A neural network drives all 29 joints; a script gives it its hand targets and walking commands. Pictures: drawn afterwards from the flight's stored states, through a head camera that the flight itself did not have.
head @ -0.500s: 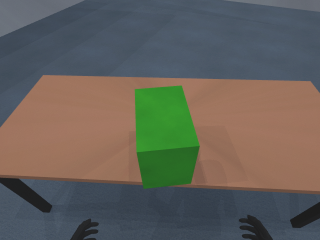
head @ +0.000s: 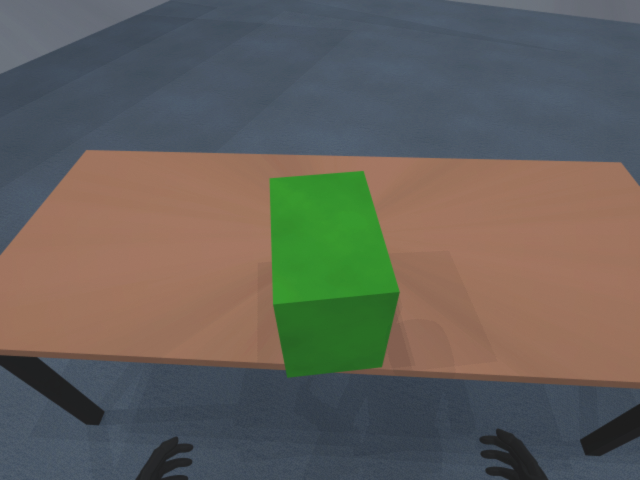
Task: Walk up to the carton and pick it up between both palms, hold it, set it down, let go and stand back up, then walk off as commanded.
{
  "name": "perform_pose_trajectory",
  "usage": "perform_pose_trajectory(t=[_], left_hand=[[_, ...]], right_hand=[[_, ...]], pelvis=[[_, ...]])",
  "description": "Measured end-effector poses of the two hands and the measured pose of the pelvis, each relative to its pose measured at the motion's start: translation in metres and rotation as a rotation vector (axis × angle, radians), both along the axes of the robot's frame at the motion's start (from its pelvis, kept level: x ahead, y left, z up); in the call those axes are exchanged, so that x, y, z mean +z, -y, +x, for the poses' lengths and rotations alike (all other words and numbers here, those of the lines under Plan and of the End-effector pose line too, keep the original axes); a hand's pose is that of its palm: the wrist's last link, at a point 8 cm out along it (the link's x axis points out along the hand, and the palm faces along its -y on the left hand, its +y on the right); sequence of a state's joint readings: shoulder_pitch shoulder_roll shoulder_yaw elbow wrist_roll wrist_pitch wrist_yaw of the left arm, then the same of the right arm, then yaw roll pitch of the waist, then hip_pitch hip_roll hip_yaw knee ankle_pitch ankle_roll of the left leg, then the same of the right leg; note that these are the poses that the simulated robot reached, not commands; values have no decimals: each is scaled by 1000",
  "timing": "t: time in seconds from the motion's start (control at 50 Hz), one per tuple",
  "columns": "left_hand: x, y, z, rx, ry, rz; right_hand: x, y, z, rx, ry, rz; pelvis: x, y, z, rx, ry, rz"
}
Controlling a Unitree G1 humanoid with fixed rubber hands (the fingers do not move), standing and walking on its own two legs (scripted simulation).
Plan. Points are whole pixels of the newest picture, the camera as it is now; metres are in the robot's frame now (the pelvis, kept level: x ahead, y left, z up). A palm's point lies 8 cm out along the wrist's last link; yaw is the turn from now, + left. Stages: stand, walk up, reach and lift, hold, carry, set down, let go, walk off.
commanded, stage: stand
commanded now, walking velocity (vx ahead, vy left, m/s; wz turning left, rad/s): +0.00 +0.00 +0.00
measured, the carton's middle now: (325, 273) +0.49 +0.01 -0.07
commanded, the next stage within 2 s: walk up in 0.50 s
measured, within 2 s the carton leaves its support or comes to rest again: neither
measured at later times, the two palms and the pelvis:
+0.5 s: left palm out of the picture +0.14 +0.24 -0.09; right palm out of the picture +0.15 -0.24 -0.08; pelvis +0.00 +0.00 +0.00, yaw +0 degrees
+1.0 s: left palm out of the picture +0.08 +0.30 -0.13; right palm out of the picture +0.07 -0.24 -0.11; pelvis -0.05 +0.03 -0.02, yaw +0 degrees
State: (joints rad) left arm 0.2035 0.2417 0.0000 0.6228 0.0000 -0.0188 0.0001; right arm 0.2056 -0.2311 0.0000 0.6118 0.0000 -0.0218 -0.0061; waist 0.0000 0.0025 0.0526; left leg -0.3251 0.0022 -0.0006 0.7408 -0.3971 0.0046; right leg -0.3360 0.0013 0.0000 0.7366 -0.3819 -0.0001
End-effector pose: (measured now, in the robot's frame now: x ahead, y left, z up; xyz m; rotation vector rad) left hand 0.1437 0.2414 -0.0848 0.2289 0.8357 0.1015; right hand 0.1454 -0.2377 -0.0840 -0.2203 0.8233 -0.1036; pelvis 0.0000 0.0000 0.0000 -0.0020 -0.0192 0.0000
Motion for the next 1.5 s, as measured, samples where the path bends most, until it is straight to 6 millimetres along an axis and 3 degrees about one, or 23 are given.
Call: perform_pose_trajectory(t=[0.78, 0.94, 1.04, 1.18, 1.36, 1.42, 1.5], left_hand=[[-6, -7, -12, 4, -39, 18], [-30, -46, -51, 7, -105, 59], [-48, -67, -81, 3, -175, 78], [-55, -70, -126, 1, -228, 79], [-64, -56, -201, -9, -255, 128], [-56, -55, -239, 9, -258, 151], [-38, -57, -280, 38, -255, 169]], right_hand=[[-3, 7, -7, 1, -22, -21], [-16, 9, -50, 3, -137, -109], [-21, 2, -90, -5, -187, -136], [-25, 1, -136, -17, -229, -149], [-60, 17, -218, -32, -257, -111], [-65, 20, -240, -34, -248, -87], [-54, 22, -259, -20, -216, -80]], pelvis=[[-1, 0, -4, 0, 9, 0], [-15, -22, -32, 4, 40, -28], [-22, -35, -59, -2, 69, -33], [-23, -38, -99, -7, 34, -33], [-42, -20, -175, -22, 15, 4], [-42, -14, -199, -22, 59, 0], [-31, -11, -226, -7, 73, 20]])
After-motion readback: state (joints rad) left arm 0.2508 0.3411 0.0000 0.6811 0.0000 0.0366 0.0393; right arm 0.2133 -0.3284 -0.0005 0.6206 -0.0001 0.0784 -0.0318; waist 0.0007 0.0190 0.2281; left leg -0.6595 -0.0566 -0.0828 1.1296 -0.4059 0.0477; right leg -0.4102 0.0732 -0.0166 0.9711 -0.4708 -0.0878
